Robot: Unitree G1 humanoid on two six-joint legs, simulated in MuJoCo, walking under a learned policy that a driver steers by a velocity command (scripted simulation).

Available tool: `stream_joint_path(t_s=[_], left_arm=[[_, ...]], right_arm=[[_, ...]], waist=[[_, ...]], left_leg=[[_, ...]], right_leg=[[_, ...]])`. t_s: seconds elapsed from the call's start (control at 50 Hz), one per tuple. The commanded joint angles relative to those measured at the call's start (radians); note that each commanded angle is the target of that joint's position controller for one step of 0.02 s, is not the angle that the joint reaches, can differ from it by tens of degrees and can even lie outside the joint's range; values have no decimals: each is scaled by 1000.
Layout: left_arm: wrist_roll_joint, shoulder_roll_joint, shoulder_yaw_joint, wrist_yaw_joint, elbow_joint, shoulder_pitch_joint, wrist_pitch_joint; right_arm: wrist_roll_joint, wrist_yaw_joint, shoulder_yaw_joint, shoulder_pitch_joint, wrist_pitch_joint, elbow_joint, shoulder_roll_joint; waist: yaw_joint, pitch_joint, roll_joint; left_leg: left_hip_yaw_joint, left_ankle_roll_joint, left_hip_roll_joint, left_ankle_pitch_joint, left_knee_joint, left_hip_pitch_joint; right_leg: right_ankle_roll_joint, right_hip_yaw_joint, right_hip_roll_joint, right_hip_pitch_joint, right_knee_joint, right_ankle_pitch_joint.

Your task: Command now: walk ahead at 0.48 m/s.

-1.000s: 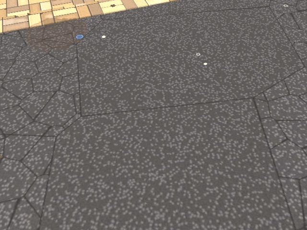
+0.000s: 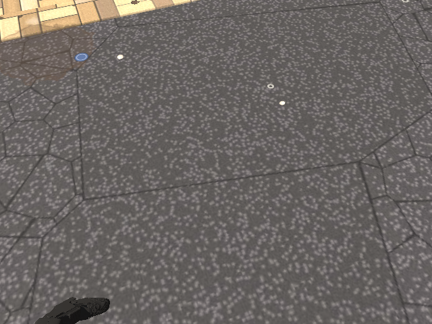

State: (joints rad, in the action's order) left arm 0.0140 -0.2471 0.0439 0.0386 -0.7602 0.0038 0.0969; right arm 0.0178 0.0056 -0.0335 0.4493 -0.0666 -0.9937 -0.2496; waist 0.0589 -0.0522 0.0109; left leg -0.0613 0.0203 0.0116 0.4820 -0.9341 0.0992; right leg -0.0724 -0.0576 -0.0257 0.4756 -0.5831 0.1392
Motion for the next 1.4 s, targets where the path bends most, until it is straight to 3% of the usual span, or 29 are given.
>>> stream_joint_path(t_s=[0.02, 0.04, 0.08, 0.12, 0.2, 0.28, 0.4, 0.44, 0.46, 0.48, 0.5, 0.52, 0.54, 0.58, 0.6, 0.64, 0.7, 0.8, 0.9, 0.96, 1.0, 1.02, 1.04, 1.06, 1.08, 1.12, 1.16, 1.22, 1.4], left_arm=[[0, -142, 40, -9, -37, 239, -2], [-9, -115, 32, -4, -33, 182, 3], [-22, -86, 24, 2, -41, 141, 14], [-15, -98, 26, 1, -65, 162, 24], [-14, -145, 33, -24, -104, 235, 21], [-1, -173, 34, -37, -135, 316, 10], [8, -194, 41, -43, -183, 392, -25], [5, -210, 45, -45, -178, 361, -37], [-1, -192, 37, -45, -173, 352, -43], [-20, -153, 18, -47, -147, 363, -42], [-17, -10, -23, -34, -142, 498, -17], [7, -115, -2, -29, -159, 445, 7], [33, -178, 16, -25, -125, 341, 22], [14, -162, 18, -35, -109, 250, 24], [6, -150, 22, -36, -112, 266, 12], [2, -104, 15, -37, -121, 294, -11], [-10, -95, 14, -41, -91, 217, -27], [-9, -72, 5, -28, -44, 43, -14], [3, -84, 1, -6, 5, -84, -4], [4, -116, 11, 7, 9, -54, 5], [-1, -175, 47, 0, -52, 153, 7], [-13, -243, 70, -11, -94, 341, 7], [-16, -325, 91, -14, -117, 430, -2], [-10, -230, 64, -14, -110, 429, -2], [-9, -188, 49, -17, -103, 354, 2], [-15, -121, 31, -16, -86, 214, 11], [-29, -91, 26, -14, -94, 168, 21], [-33, -118, 36, -22, -117, 176, 32], [-19, -174, 50, -58, -155, 276, 2]], right_arm=[[35, -5, -28, -87, -60, 124, -150], [19, 2, -32, -115, -57, 128, -140], [3, 7, -34, -68, -31, 116, -97], [-2, 9, -33, -73, -11, 122, -75], [-17, 9, -34, -239, -11, 187, -87], [-10, -10, -18, -396, -26, 230, -59], [0, -44, -17, -499, -37, 294, -95], [0, -46, -34, -397, -41, 275, -134], [-1, -40, -59, -240, -40, 227, -178], [-13, -30, -81, -49, -37, 187, -253], [-17, -33, -98, 13, -31, 160, -331], [-9, -34, -70, 11, -30, 167, -219], [-11, -30, -55, -76, -32, 182, -180], [-22, -30, -41, -204, -34, 205, -134], [-31, -32, -33, -227, -39, 206, -112], [-24, -36, -35, -224, -46, 195, -115], [-20, -26, -45, -191, -49, 169, -152], [-11, -7, -48, -124, -35, 131, -169], [0, -2, -54, -45, -15, 79, -181], [2, 5, -62, -60, 1, 71, -197], [0, 6, -56, -83, 12, 77, -184], [-14, 7, -37, -77, 13, 100, -148], [-16, -3, 0, 49, -7, 108, -18], [5, -4, -16, 8, -27, 92, -94], [35, -5, -40, -84, -38, 123, -167], [22, 8, -47, -154, -31, 136, -158], [18, 9, -51, -108, -2, 122, -115], [15, 9, -52, -130, 26, 139, -81], [1, -36, -33, -389, 17, 252, -43]], waist=[[-134, 150, -103], [-98, 89, -48], [-35, 72, -89], [-20, 46, -83], [-53, -9, -52], [-111, -22, -43], [-119, -26, -57], [-52, 41, -85], [23, 140, -73], [85, 300, 17], [16, 427, 295], [55, 429, 211], [47, 268, 157], [-9, 121, 35], [-43, 107, 53], [-70, 93, 57], [-67, 44, 36], [-17, 3, 44], [15, -30, 48], [-23, -2, 68], [-132, 121, 66], [-200, 266, -5], [-154, 404, -254], [-188, 414, -213], [-176, 258, -165], [-114, 111, -87], [-63, 78, -127], [-46, 37, -92], [-129, -44, -32]], left_leg=[[-39, 36, 62, -89, -402, 624], [-22, 32, 99, -158, -340, 577], [-30, 25, 142, -220, -263, 458], [-14, 8, 153, -240, -209, 456], [-1, -27, 160, -449, 28, 576], [50, -27, 106, -619, 286, 516], [41, 20, 73, -479, 423, 539], [84, 54, 24, -409, 446, 374], [106, 85, -1, -422, 457, 159], [-66, 148, 156, -456, 414, -160], [-557, 319, 381, -257, 524, -510], [-670, 307, 379, -136, 620, -511], [-514, 257, 345, -170, 636, -383], [-305, 221, 270, -374, 688, -113], [-246, 209, 242, -427, 717, -39], [-184, 219, 222, -480, 768, 29], [-113, 231, 217, -532, 815, 51], [0, 182, 163, -507, 836, 43], [-8, 171, 225, -509, 785, -107], [-17, 147, 258, -649, 702, -187], [24, 110, 194, -906, 458, -138], [58, 77, 136, -728, 181, 51], [87, 0, -47, -160, -203, 479], [-75, 14, -44, 103, -338, 586], [-82, 30, 7, 33, -376, 657], [-47, 29, 95, -134, -281, 596], [-54, 23, 131, -211, -229, 488], [-57, 9, 139, -293, -181, 527], [52, 12, 110, -549, 231, 613]], right_leg=[[-187, 562, 341, -592, 349, 235], [-169, 450, 299, -448, 377, 115], [-155, 326, 239, -301, 430, 22], [-173, 263, 228, -238, 468, -32], [-172, 196, 215, -264, 499, -101], [-136, 128, 192, -304, 495, -118], [-111, 155, 285, -536, 377, -212], [-86, 135, 271, -558, 248, -466], [-60, 94, 217, -513, 63, -577], [-26, 48, 157, -317, -242, -368], [44, 42, -40, 104, -599, 286], [32, 182, -8, 224, -723, 432], [15, 170, 46, 293, -743, 358], [21, 131, 131, 231, -634, 205], [23, 139, 158, 167, -592, 164], [38, 128, 167, 118, -535, 134], [68, 118, 177, 188, -399, 30], [79, 75, 137, 155, -85, -233], [52, 76, 111, 176, 47, -205], [13, 63, 88, 108, 84, -95], [-30, 16, 32, -203, 115, -80], [-87, 156, 165, -515, 74, -101], [-238, 608, 413, -890, 149, 95], [-225, 750, 431, -870, 260, 205], [-170, 595, 402, -738, 284, 208], [-120, 372, 331, -475, 354, 82], [-97, 241, 283, -347, 416, 4], [-110, 117, 276, -307, 459, -120], [-85, -96, 284, -469, 465, -253]])
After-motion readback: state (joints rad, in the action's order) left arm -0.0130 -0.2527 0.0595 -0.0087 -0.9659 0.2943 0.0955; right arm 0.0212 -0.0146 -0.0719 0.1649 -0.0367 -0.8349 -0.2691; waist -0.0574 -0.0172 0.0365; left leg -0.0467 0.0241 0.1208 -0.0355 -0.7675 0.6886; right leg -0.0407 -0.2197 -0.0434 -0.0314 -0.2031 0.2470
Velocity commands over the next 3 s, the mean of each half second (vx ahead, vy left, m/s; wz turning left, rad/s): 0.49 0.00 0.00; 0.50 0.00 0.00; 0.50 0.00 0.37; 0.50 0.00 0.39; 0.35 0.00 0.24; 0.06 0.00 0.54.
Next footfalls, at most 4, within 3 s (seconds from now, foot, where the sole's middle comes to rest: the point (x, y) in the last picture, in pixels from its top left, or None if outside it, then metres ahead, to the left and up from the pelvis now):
0.48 left None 0.45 0.14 -0.76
1.02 right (244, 229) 0.75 -0.10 -0.76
1.58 left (166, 171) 1.01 0.16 -0.76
2.08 right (186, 102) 1.38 0.08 -0.76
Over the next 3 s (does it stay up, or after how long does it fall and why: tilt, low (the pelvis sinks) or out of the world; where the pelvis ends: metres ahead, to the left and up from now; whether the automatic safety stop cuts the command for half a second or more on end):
stays up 1.43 0.21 0.01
